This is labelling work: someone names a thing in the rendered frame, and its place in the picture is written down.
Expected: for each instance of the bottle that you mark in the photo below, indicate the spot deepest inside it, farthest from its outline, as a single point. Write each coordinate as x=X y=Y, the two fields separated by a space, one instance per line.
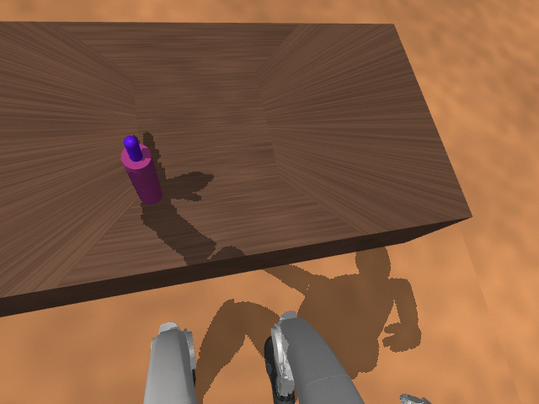
x=137 y=160

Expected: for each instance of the right robot foot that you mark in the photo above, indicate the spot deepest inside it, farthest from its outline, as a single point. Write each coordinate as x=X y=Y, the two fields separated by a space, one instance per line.
x=272 y=373

